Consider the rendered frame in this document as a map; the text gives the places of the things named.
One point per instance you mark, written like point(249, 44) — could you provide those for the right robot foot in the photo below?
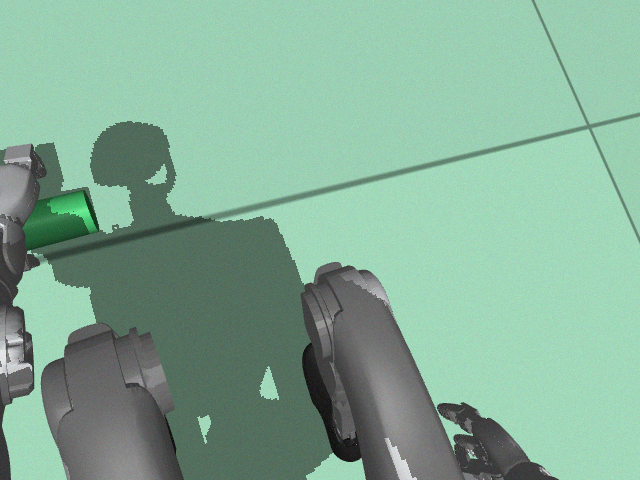
point(348, 449)

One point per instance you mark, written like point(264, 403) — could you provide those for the right robot hand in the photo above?
point(496, 451)

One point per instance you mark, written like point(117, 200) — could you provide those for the left robot hand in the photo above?
point(19, 189)

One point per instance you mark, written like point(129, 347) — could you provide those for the left robot arm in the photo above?
point(16, 347)

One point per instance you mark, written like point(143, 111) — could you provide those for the right robot arm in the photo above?
point(528, 471)

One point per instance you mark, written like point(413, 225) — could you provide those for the bottle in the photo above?
point(60, 218)

